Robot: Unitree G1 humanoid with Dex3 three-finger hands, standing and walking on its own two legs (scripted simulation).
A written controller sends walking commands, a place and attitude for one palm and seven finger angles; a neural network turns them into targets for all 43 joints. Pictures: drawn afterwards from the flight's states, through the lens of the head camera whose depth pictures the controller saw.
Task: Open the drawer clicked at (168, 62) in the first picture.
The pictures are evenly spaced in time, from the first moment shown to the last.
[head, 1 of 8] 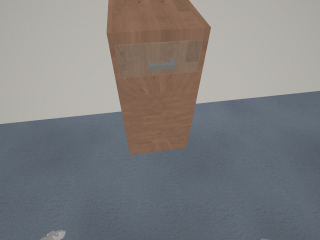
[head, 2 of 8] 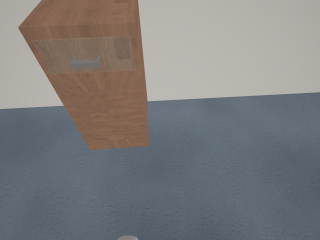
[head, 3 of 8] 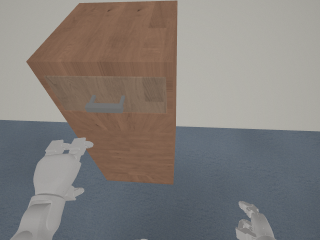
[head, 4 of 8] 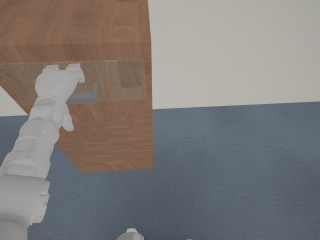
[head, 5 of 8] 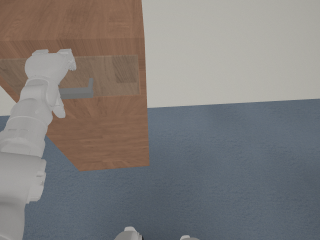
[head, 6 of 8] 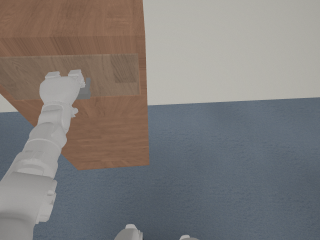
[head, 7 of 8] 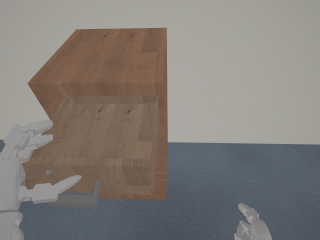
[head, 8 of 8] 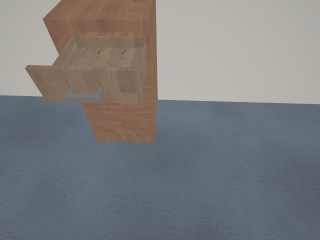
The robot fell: no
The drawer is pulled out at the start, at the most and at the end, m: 0.00 0.26 0.26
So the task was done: yes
